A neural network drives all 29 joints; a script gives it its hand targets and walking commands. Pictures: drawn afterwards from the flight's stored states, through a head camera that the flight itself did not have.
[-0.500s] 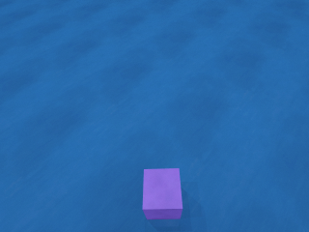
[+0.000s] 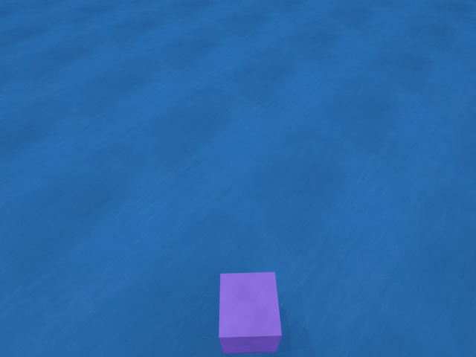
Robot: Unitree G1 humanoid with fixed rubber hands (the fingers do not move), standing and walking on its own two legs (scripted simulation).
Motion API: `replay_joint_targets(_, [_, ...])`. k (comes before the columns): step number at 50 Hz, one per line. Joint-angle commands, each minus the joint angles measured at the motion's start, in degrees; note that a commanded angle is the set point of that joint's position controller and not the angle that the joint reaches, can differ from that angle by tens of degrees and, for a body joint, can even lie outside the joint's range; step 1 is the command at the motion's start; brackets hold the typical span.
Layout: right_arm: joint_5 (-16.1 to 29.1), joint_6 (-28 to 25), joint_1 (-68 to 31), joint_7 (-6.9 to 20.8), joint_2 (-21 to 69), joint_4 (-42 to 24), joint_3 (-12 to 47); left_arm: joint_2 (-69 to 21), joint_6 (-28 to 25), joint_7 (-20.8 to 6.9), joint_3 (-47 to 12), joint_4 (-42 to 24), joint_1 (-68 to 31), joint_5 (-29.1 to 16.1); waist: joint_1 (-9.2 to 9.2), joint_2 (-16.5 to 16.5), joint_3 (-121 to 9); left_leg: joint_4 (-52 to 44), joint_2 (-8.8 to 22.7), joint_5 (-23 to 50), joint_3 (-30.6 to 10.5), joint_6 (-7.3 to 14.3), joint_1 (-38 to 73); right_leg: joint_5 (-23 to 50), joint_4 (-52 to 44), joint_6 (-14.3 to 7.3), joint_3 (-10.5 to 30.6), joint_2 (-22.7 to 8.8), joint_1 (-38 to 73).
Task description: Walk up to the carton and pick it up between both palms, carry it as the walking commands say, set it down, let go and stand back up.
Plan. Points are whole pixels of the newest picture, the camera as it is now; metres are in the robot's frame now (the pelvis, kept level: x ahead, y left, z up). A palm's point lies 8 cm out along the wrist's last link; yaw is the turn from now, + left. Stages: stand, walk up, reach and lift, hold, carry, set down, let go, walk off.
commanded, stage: walk up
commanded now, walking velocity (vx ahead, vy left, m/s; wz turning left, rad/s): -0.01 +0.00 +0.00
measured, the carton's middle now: (248, 313) +0.39 +0.01 -0.66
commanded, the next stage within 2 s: stand in 0.02 s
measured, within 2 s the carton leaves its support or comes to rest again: neither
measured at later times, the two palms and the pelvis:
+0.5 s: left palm out of the picture +0.15 +0.23 -0.13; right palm out of the picture +0.16 -0.23 -0.13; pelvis -0.02 -0.01 -0.02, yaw +0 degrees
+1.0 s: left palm (149, 345) +0.19 +0.21 -0.17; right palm (366, 347) +0.19 -0.22 -0.18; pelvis -0.09 +0.00 -0.08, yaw +0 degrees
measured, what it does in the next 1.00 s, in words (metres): lowers itself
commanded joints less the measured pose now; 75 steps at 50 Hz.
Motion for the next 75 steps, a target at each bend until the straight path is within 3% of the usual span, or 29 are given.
replay_joint_targets(1, [0.00, -0.34, 3.90, -0.20, -5.05, -0.40, -0.71, 4.61, -0.25, 0.16, 0.57, -0.27, 3.34, -0.11, 0.21, -0.27, 1.23, -3.42, 4.90, 12.02, -4.70, 1.36, -1.62, 10.27, -2.80, -1.76, 3.83, -3.88, 0.07])
replay_joint_targets(11, [0.01, -0.33, 5.14, -0.41, -4.38, 1.74, -0.29, 4.20, -0.46, 0.38, 0.24, 1.25, 4.00, -0.37, 0.04, 0.13, 2.37, -3.86, 4.68, 10.44, -4.27, 0.94, -1.56, 10.32, -3.54, -1.89, 3.85, -4.00, 0.36])
replay_joint_targets(12, [4.20, -0.31, -14.96, -0.15, -10.92, -18.36, 3.93, 7.63, 0.68, -0.59, -2.65, -18.86, -16.10, -8.47, 2.70, 0.67, -10.34, 8.54, -3.36, -8.41, -0.84, 3.38, -21.17, -10.87, 7.73, -6.99, 4.59, 2.58, -15.67])
replay_joint_targets(13, [7.20, 4.21, -33.36, -0.77, -8.76, -33.55, 1.58, 9.41, 5.51, -0.08, -1.51, -34.89, -35.90, -6.35, 1.25, 1.03, -10.22, 11.19, -1.06, -12.33, -1.75, 2.94, -23.08, -12.59, 10.08, -6.38, 3.30, 0.50, -17.64])
replay_joint_targets(14, [6.37, 9.32, -31.25, -0.64, -10.23, -31.08, 1.53, 9.19, 9.60, 0.60, -0.46, -31.02, -29.43, -3.85, 2.22, -0.36, -6.85, 10.74, -0.07, -15.22, -1.39, 2.98, -25.27, -15.89, 10.64, -5.51, 0.39, 1.10, -18.28])
replay_joint_targets(15, [4.41, 14.39, -28.42, -0.03, -11.16, -32.80, 1.41, 8.90, 14.16, 0.69, -1.28, -30.13, -25.31, -3.80, 1.80, -2.00, -5.38, 9.97, 0.21, -14.50, -0.16, 2.70, -24.24, -17.49, 10.32, -4.97, -1.90, 2.15, -20.93])
replay_joint_targets(16, [3.53, 19.90, -22.31, 0.83, -11.68, -30.11, 0.52, 9.24, 19.68, 0.06, -1.95, -28.90, -20.32, -5.01, 1.37, -0.13, -4.72, 9.79, 0.07, -13.46, -0.39, 2.31, -23.47, -17.60, 10.07, -5.55, -0.64, 1.67, -19.32])
replay_joint_targets(17, [2.82, 26.25, -16.43, 0.82, -9.72, -26.65, -0.41, 8.74, 25.66, -0.57, -2.26, -27.45, -15.76, -5.22, 1.36, -0.69, -4.14, 9.70, -0.80, -9.16, 0.41, 2.33, -23.47, -13.27, 10.15, -5.32, -0.67, 2.15, -17.76])
replay_joint_targets(19, [2.05, 35.96, -9.61, 1.03, -7.10, -26.35, -0.40, 8.34, 34.58, -0.96, -0.69, -26.37, -7.42, -3.56, 0.98, 1.07, -6.36, 11.08, -1.26, 0.84, -0.81, 3.14, -25.01, 1.68, 12.32, -4.19, 1.15, 3.71, -15.43])
replay_joint_targets(22, [3.37, 40.09, -3.30, 1.84, -5.33, -28.36, 0.49, 6.13, 39.46, -1.79, 0.51, -30.65, -4.10, -3.22, -0.60, 1.31, -17.29, 13.70, -3.21, 21.36, -4.72, 3.65, -18.09, 22.87, 14.50, -4.22, 4.24, 4.74, -11.66])
replay_joint_targets(24, [1.11, 37.95, -3.76, 2.71, -4.65, -31.04, -0.93, 6.20, 37.25, -2.07, 1.64, -34.77, -5.42, -1.74, 0.06, 1.05, -19.20, 12.59, -3.52, 24.29, -5.89, 3.14, -17.36, 26.44, 14.22, -3.95, 5.74, 4.60, -11.15])
replay_joint_targets(28, [-3.50, 30.11, -14.57, 3.67, -5.33, -38.40, -4.67, 4.66, 29.56, -3.82, 3.74, -40.09, -11.91, 0.30, -0.31, 0.99, -18.92, 16.96, -2.62, 22.08, -5.99, 1.35, -21.95, 22.75, 16.88, -2.67, 5.70, 3.92, -16.52])
replay_joint_targets(33, [-2.73, 24.49, -17.53, 4.31, -3.94, -42.37, -5.79, 4.60, 23.75, -4.18, 5.30, -43.50, -14.78, 1.75, 0.24, 0.31, -24.78, 23.79, -3.61, 18.49, -4.35, 0.26, -29.05, 17.94, 25.00, -1.28, 3.86, 4.08, -22.16])
replay_joint_targets(37, [-1.44, 25.14, -18.17, 3.90, -5.34, -42.86, -6.59, 4.22, 24.61, -3.89, 5.93, -43.66, -16.25, 1.17, 0.12, 0.83, -26.28, 25.51, -4.16, 11.31, -3.40, -0.30, -30.53, 10.02, 27.70, -1.23, 2.62, 4.62, -26.19])
replay_joint_targets(43, [-0.69, 27.44, -30.03, 3.96, -5.83, -41.45, -6.81, 3.66, 26.71, -3.01, 6.58, -43.51, -26.90, 0.38, 0.19, 0.92, -20.93, 25.65, -3.24, -6.32, -2.45, -0.72, -35.49, -7.48, 28.44, -1.82, 1.83, 4.46, -31.85])
replay_joint_targets(51, [-1.24, 29.18, -50.11, 1.49, -5.44, -34.56, -7.65, 6.21, 28.44, -1.93, 8.81, -36.72, -46.09, -0.80, 0.84, -0.28, -21.67, 27.66, -3.09, -15.90, -2.14, -0.15, -39.56, -15.78, 29.47, -1.24, 1.94, 3.83, -34.15])
replay_joint_targets(61, [-2.01, 23.07, -67.73, -1.70, -4.92, -25.37, -10.98, 7.47, 22.19, -0.51, 12.00, -26.50, -63.81, -1.71, 0.59, -0.92, -32.82, 31.26, -4.60, -10.36, -0.67, -0.73, -46.98, -11.14, 31.57, -0.38, 2.86, 5.07, -36.89])
replay_joint_targets(75, [-0.87, 9.84, -80.53, -2.60, -7.16, -19.45, -13.48, 8.30, 8.43, 0.65, 15.70, -22.47, -75.49, -1.16, 1.68, -0.86, -52.73, 36.04, -5.98, 8.99, -0.82, -1.65, -49.71, 8.59, 37.45, -0.21, 3.90, 6.60, -41.82])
